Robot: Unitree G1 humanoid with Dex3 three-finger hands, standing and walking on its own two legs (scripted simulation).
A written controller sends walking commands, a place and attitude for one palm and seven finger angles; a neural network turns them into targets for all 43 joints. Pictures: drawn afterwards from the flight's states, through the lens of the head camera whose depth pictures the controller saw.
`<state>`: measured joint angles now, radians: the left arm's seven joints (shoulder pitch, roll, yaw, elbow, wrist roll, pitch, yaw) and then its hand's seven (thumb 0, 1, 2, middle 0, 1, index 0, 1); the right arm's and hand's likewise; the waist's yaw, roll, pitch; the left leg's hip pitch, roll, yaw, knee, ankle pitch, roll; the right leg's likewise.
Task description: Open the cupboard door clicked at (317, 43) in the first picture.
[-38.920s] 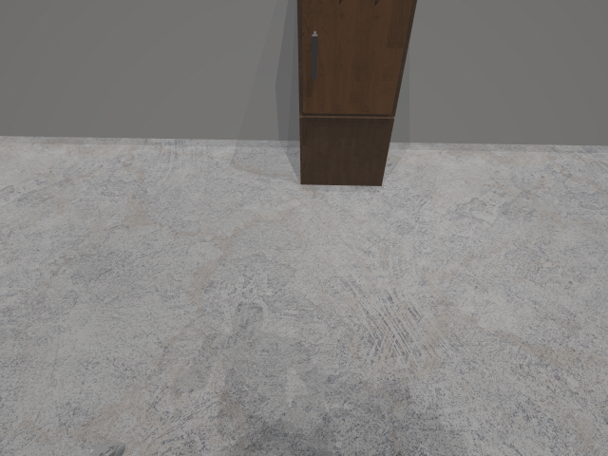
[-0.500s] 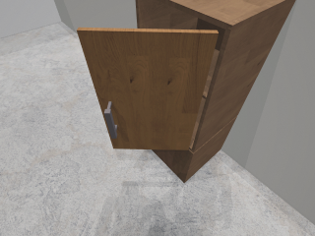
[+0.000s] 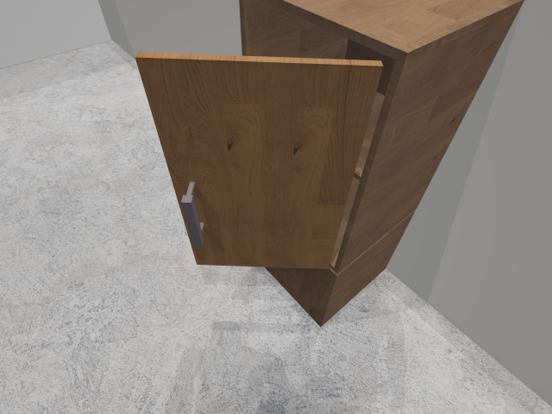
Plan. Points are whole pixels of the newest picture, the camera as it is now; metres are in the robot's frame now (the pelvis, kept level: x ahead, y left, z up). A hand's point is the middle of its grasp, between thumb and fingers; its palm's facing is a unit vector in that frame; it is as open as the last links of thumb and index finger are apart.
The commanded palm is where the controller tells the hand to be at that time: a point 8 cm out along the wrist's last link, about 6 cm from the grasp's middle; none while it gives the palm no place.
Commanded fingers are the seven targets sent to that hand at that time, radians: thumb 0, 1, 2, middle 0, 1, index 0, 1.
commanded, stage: look again from close up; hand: left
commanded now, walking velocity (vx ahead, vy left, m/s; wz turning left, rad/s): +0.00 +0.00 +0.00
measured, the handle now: (195, 215) +0.52 +0.22 -0.10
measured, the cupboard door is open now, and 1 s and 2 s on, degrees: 48 48 48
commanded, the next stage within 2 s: raise the hand with hooked fingers in 0.32 s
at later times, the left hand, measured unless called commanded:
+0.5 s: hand out of the picture +0.06 +0.19 -0.14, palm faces +0.18 -0.96 -0.21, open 7.3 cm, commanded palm +0.10 +0.23 -0.08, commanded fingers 0.00 0.78 0.85 -0.21 -0.38 -0.21 -0.38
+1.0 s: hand (135, 412) +0.14 +0.21 -0.08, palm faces +0.09 -0.99 -0.06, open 9.5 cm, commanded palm +0.13 +0.27 -0.08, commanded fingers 0.00 0.20 0.60 -0.25 -0.75 -0.25 -0.75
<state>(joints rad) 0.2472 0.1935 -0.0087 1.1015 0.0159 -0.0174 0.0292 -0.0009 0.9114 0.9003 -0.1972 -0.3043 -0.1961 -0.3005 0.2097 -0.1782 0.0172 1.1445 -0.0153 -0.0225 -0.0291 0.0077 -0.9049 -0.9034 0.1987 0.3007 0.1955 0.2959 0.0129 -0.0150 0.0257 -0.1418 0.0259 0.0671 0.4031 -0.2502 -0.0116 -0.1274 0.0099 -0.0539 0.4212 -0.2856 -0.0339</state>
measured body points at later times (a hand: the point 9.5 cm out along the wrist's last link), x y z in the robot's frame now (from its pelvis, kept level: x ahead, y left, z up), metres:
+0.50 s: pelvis -0.01 +0.00 +0.00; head +0.01 +0.00 +0.45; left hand +0.05 +0.24 -0.12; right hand +0.04 -0.23 -0.15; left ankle -0.02 +0.12 -0.74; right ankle -0.04 -0.09 -0.74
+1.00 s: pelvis -0.07 +0.00 -0.12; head +0.00 +0.02 +0.32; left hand +0.13 +0.27 -0.08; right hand +0.16 -0.22 -0.18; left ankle -0.02 +0.12 -0.74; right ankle -0.04 -0.09 -0.74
